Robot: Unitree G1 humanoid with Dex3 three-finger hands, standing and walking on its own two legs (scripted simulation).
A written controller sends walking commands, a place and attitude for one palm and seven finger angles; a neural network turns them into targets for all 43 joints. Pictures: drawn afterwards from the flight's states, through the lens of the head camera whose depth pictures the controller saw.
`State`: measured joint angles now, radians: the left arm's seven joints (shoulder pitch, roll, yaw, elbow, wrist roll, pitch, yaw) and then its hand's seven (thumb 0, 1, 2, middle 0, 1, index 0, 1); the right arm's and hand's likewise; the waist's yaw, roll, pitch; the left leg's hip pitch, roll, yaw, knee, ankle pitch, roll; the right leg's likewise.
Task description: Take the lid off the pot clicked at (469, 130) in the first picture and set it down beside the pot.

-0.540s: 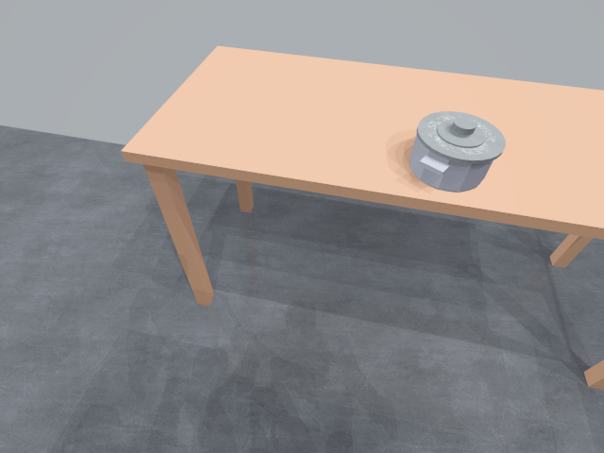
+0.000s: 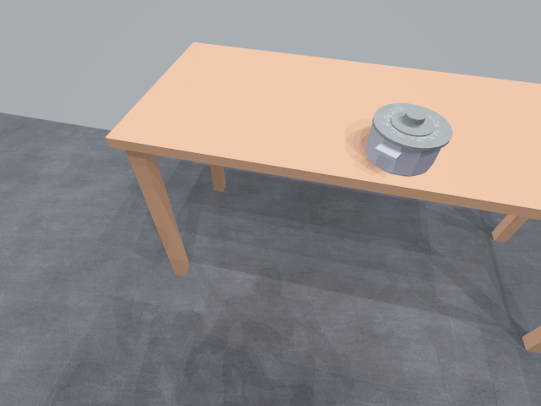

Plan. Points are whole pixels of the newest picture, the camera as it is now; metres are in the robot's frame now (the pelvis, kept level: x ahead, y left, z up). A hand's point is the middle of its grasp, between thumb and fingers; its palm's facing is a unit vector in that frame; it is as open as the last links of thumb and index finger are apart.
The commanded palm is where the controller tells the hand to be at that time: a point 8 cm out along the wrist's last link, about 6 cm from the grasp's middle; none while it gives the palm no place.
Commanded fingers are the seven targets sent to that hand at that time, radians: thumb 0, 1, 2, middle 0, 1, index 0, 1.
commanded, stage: look at it before walking up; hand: left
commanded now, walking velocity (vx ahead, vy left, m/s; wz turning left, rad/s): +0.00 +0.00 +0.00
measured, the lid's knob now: (415, 116) +0.70 -0.29 +0.06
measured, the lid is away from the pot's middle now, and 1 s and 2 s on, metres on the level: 0.00 0.00 0.00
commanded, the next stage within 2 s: walk to a spot facing it in 0.10 s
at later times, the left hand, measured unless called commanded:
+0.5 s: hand out of the picture +0.04 +0.19 -0.18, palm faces -0.08 -0.96 -0.25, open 7.4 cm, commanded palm none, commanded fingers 0.00 0.90 0.90 -0.20 -0.30 -0.20 -0.30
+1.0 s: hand out of the picture +0.07 +0.12 -0.18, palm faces -0.12 -0.98 -0.13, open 7.4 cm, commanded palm none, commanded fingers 0.00 0.90 0.90 -0.20 -0.30 -0.20 -0.30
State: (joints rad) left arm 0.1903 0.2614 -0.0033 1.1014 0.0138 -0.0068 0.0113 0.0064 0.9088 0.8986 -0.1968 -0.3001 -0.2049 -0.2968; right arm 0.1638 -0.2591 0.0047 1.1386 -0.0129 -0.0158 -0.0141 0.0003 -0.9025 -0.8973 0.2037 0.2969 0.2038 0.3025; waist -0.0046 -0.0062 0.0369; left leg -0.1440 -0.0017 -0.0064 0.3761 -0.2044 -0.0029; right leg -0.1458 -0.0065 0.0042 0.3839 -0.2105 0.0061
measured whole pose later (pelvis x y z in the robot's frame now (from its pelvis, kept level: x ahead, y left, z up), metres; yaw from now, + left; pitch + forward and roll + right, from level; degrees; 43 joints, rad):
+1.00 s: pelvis +0.09 -0.04 -0.01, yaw -12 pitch +0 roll -2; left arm 0.43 0.13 0.04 1.06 0.03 -0.03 0.01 0.01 0.91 0.90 -0.20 -0.30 -0.21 -0.30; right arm 0.16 -0.17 -0.06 1.03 -0.03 0.00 -0.01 0.00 -0.91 -0.90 0.20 0.30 0.20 0.30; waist 0.04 0.00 0.02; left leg -0.50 0.09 0.06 0.88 -0.35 -0.02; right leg -0.04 0.12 0.04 0.35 -0.31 -0.08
